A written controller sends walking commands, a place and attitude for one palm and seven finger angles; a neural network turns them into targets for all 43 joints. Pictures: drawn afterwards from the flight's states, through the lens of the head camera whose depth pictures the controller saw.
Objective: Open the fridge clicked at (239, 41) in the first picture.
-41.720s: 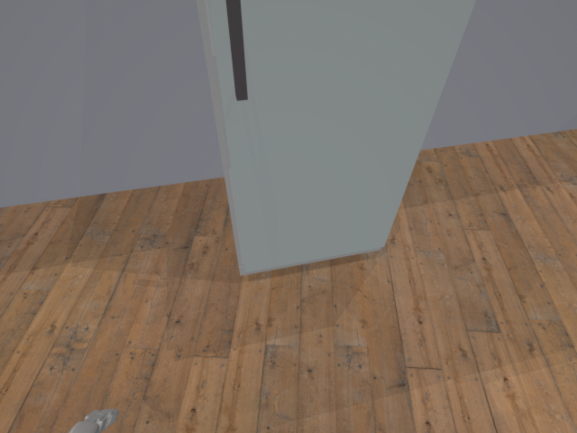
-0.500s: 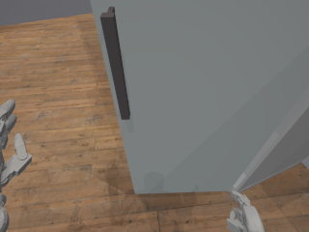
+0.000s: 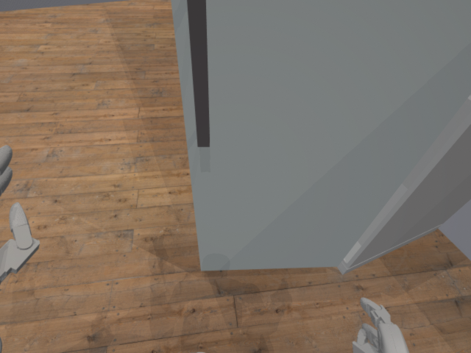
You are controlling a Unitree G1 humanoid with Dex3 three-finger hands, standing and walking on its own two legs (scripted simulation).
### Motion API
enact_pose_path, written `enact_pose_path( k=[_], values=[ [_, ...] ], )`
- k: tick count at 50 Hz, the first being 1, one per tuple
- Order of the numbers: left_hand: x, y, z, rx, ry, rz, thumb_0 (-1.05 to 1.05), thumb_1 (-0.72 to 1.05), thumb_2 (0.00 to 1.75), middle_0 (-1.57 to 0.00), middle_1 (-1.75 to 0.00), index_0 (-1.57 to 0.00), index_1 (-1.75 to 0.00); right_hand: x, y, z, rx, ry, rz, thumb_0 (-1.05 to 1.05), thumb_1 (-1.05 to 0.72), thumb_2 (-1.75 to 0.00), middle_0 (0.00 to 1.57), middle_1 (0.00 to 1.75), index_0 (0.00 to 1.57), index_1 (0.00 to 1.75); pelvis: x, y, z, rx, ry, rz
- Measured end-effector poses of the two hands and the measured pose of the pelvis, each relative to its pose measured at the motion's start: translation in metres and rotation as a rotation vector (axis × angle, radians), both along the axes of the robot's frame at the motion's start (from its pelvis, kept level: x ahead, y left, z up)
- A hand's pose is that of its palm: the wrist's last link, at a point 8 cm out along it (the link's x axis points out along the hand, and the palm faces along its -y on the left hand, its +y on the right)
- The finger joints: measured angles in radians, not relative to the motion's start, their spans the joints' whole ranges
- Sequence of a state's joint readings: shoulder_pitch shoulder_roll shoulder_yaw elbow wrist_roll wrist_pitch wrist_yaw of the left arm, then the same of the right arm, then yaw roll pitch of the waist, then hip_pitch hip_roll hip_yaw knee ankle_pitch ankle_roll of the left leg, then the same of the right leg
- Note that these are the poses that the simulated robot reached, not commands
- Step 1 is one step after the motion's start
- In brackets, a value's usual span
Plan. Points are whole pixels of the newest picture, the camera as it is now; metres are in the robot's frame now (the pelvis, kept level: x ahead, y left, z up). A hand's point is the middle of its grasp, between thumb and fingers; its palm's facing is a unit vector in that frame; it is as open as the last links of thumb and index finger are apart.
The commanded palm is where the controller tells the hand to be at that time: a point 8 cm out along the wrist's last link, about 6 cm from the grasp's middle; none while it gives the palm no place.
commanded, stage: step back with the hand held close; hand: left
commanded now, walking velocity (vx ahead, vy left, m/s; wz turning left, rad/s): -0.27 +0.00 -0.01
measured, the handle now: (201, 72) +0.50 +0.11 +0.23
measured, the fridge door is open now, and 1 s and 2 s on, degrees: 69 69 69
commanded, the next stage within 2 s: stop stepping back and stand still in 0.62 s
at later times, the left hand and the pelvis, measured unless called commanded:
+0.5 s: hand (0, 316) +0.12 +0.24 +0.18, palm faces +0.34 -0.80 -0.49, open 7.4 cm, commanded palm +0.05 +0.29 +0.19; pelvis -0.09 -0.01 +0.00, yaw +0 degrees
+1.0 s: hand out of the picture -0.01 +0.27 +0.20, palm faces +0.40 -0.76 -0.51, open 7.4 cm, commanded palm -0.05 +0.31 +0.19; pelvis -0.20 +0.01 +0.00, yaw -2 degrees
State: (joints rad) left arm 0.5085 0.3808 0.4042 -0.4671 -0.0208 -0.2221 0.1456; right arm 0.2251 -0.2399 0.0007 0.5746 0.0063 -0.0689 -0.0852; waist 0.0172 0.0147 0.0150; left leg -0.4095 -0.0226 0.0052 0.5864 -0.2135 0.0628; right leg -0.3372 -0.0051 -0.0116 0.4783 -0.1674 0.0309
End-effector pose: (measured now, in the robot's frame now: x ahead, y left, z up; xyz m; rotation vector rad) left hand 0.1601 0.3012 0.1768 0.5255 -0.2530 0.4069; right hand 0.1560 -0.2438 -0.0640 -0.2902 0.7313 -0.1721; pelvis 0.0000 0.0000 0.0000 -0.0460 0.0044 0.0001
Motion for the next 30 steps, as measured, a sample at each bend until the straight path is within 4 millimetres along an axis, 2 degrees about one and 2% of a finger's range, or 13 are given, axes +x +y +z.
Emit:
enact_pose_path(
  k=[3, 7, 10, 12, 16, 20, 25, 28, 30],
  values=[
    [-0.006, 0.005, 0.001, 0.016, -0.025, -0.012, 0.02, 0.89, 0.89, -0.21, -0.31, -0.22, -0.3, -0.011, 0.006, -0.001, -0.014, 0.009, 0.002, 0.02, -0.9, -0.9, 0.21, 0.3, 0.2, 0.3, -0.007, 0.005, -0.002, -0.008, -0.007, 0.007],
    [-0.017, 0.014, 0.014, 0.063, -0.06, 0.008, 0.02, 0.89, 0.89, -0.21, -0.31, -0.22, -0.3, -0.02, 0.017, 0.0, -0.004, 0.018, 0.02, 0.02, -0.9, -0.9, 0.21, 0.3, 0.2, 0.3, -0.012, 0.006, 0.002, -0.028, 0.004, 0.05],
    [-0.03, 0.021, 0.022, 0.101, -0.083, 0.038, 0.02, 0.89, 0.89, -0.21, -0.31, -0.22, -0.3, -0.019, 0.023, -0.001, 0.009, 0.021, 0.053, 0.02, -0.9, -0.9, 0.21, 0.3, 0.2, 0.3, -0.014, 0.003, 0.002, -0.027, 0.048, 0.07],
    [-0.037, 0.022, 0.02, 0.111, -0.077, 0.05, 0.01, 0.89, 0.89, -0.21, -0.31, -0.21, -0.3, -0.015, 0.025, -0.005, 0.015, 0.016, 0.077, 0.02, -0.9, -0.9, 0.21, 0.3, 0.2, 0.3, -0.02, 0.002, -0.002, -0.008, 0.078, 0.047],
    [-0.04, 0.012, 0.006, 0.053, -0.009, 0.013, 0.01, 0.89, 0.89, -0.2, -0.31, -0.21, -0.3, -0.01, 0.028, -0.009, 0.024, 0.015, 0.103, 0.02, -0.9, -0.9, 0.21, 0.3, 0.2, 0.3, -0.044, 0.002, 0.0, -0.012, 0.074, 0.012],
    [-0.048, -0.009, 0.005, 0.039, 0.001, -0.09, 0.02, 0.89, 0.89, -0.21, -0.31, -0.21, -0.3, -0.016, 0.028, -0.002, 0.048, -0.045, 0.093, 0.02, -0.9, -0.9, 0.21, 0.3, 0.2, 0.3, -0.065, -0.002, -0.002, 0.008, 0.046, -0.019],
    [-0.078, -0.02, 0.022, 0.084, -0.026, -0.132, 0.02, 0.89, 0.89, -0.21, -0.31, -0.22, -0.3, -0.039, 0.019, 0.011, 0.064, -0.105, 0.061, 0.01, -0.9, -0.9, 0.21, 0.3, 0.2, 0.3, -0.087, -0.008, -0.002, 0.004, 0.027, -0.003],
    [-0.098, -0.01, 0.03, 0.086, -0.044, -0.088, 0.01, 0.89, 0.89, -0.22, -0.31, -0.22, -0.3, -0.063, 0.011, 0.016, 0.042, -0.051, 0.027, 0.01, -0.9, -0.9, 0.21, 0.3, 0.2, 0.3, -0.09, -0.006, 0.006, 0.047, 0.042, -0.022],
    [-0.106, 0.001, 0.029, 0.068, -0.043, -0.042, 0.01, 0.89, 0.89, -0.21, -0.31, -0.22, -0.3, -0.078, 0.007, 0.019, 0.011, -0.01, 0.014, 0.01, -0.9, -0.9, 0.21, 0.3, 0.2, 0.3, -0.093, -0.003, 0.011, 0.067, 0.05, -0.029]
  ],
)
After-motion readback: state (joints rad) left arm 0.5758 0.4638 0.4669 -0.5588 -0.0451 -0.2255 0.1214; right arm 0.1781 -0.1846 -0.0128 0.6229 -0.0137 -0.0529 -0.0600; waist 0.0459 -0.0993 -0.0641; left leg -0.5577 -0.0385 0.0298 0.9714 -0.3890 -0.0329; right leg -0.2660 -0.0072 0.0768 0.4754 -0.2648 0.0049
